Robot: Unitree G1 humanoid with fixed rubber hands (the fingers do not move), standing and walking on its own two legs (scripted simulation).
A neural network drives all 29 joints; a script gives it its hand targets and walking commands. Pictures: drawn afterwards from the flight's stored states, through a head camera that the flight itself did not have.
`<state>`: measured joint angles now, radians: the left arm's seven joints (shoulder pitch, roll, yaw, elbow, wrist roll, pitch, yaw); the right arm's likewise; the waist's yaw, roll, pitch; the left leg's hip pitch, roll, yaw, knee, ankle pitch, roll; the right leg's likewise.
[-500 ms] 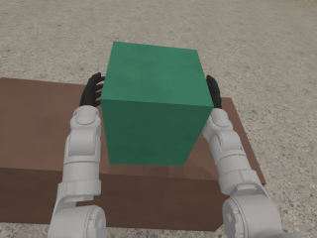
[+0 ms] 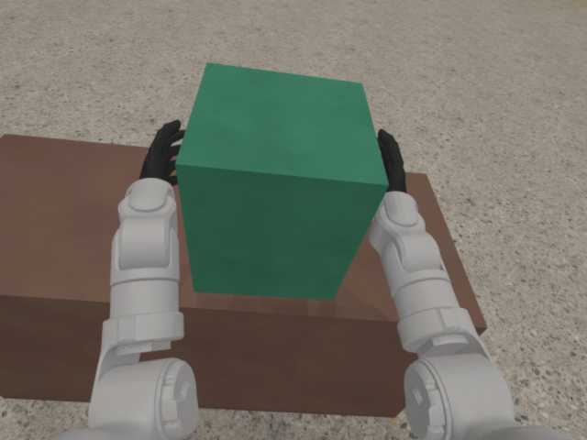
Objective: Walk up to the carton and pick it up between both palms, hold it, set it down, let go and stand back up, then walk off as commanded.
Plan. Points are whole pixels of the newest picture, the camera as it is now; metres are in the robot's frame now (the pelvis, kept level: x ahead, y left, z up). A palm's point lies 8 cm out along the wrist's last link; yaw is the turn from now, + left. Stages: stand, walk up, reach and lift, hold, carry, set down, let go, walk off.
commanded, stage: reach and lift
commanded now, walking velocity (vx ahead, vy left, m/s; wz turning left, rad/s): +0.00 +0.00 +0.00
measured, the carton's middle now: (275, 191) +0.40 +0.01 +0.14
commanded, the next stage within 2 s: hold in 0.20 s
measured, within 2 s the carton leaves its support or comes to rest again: neither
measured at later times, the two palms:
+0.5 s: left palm (156, 171) +0.37 +0.16 +0.19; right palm (393, 175) +0.37 -0.15 +0.19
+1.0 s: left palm (144, 173) +0.36 +0.17 +0.20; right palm (388, 175) +0.36 -0.14 +0.20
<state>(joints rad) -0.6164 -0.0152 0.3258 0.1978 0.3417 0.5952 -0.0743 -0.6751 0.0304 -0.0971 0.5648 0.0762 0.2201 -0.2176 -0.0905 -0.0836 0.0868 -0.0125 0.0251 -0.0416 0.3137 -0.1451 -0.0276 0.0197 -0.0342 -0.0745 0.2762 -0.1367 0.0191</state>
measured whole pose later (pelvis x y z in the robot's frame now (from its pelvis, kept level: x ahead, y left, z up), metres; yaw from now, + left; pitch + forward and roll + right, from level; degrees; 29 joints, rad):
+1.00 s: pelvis -0.01 +0.00 +0.00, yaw +0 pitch -11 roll +0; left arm -0.67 -0.02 0.36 0.15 0.38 0.71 -0.10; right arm -0.76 0.02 -0.11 0.60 0.11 0.28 -0.21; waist -0.08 -0.08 0.09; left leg 0.01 0.03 -0.04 0.32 -0.14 -0.03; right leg 0.03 -0.03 -0.07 0.30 -0.14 0.01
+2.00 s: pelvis +0.00 -0.01 +0.00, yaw +0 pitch -11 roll -1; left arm -0.62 -0.03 0.34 0.08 0.37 0.72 -0.10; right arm -0.71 0.01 -0.06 0.52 0.14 0.29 -0.23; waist -0.08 -0.08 0.09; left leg 0.01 0.03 -0.04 0.32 -0.14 -0.03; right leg 0.05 -0.03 -0.08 0.29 -0.14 0.01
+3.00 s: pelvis +0.04 -0.01 +0.00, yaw +2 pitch -9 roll +0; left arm -0.39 -0.09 0.29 0.15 0.34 0.40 -0.02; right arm -0.59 0.01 -0.05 0.65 0.01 -0.12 -0.14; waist -0.06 -0.05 0.10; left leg 0.03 0.04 -0.05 0.32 -0.20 -0.05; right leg 0.08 -0.02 -0.11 0.28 -0.20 0.00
